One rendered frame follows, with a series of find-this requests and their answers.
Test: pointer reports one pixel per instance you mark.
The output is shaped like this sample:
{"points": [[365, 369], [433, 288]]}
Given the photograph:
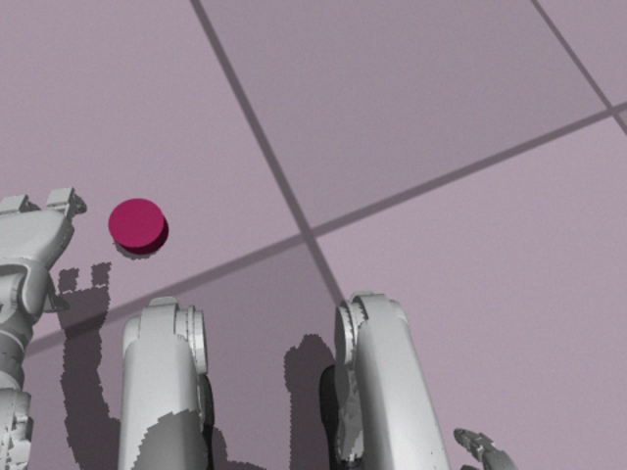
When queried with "left robot hand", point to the left robot hand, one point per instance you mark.
{"points": [[28, 232]]}

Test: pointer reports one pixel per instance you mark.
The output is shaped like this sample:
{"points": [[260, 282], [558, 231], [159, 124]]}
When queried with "right robot hand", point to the right robot hand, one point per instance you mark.
{"points": [[483, 450]]}

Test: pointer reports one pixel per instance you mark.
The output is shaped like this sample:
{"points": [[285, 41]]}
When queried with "right robot foot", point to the right robot foot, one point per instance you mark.
{"points": [[329, 411]]}

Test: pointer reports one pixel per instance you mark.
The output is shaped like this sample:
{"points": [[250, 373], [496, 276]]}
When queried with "left robot arm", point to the left robot arm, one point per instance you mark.
{"points": [[24, 285]]}

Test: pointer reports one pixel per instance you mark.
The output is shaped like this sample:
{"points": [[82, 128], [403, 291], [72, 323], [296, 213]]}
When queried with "tin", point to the tin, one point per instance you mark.
{"points": [[139, 226]]}

